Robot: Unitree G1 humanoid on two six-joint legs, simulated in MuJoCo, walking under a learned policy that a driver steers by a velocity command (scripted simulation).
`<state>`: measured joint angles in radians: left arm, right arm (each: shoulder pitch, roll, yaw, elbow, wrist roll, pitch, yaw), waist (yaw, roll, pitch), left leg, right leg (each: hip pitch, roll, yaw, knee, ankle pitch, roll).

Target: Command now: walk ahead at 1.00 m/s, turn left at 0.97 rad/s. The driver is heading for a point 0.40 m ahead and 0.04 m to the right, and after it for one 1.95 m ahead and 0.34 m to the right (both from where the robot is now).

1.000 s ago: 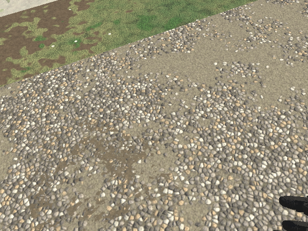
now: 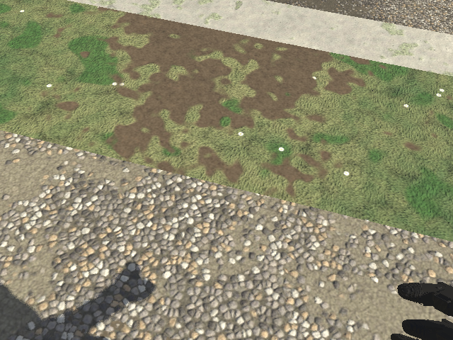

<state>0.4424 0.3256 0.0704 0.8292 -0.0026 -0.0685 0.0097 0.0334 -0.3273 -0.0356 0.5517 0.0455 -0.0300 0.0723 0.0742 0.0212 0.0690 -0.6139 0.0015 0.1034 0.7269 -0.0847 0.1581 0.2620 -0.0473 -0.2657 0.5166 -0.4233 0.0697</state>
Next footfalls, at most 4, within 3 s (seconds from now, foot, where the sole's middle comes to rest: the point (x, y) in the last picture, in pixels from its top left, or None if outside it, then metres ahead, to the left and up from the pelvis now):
0.48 right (261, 265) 0.68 -0.05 -0.73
0.94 left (225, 153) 1.12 0.09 -0.73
1.40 right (340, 119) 1.36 -0.36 -0.73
1.88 left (347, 50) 1.84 -0.44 -0.73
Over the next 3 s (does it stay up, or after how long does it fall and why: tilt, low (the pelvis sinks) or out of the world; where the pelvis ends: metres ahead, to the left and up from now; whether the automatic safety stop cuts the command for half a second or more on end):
stays up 1.94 -0.50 0.01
